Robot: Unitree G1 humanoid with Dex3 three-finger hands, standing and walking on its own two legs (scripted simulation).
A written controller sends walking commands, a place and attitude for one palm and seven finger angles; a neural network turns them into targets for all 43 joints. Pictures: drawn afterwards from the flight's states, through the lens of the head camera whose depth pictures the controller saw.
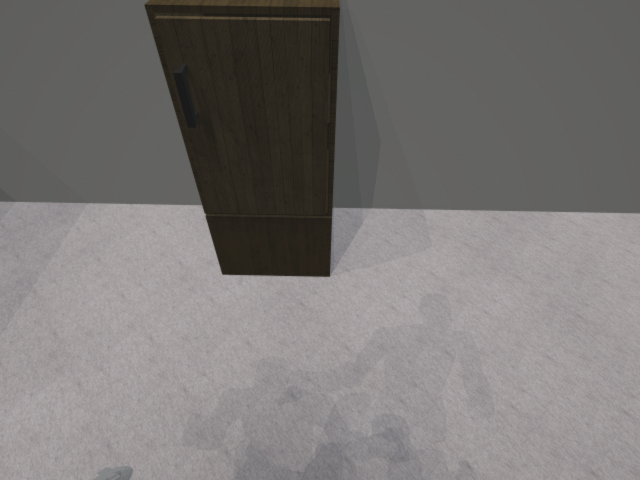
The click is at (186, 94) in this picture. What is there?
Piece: cupboard door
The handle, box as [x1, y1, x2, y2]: [173, 64, 198, 127]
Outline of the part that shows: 182,64 178,69 175,69 173,74 188,127 195,127 198,113 193,111 184,75 186,64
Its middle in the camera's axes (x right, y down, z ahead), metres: -0.34 -0.36 +0.97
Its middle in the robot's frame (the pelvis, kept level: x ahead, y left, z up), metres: +0.95 +0.38 +0.02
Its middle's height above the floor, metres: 0.79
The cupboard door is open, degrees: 0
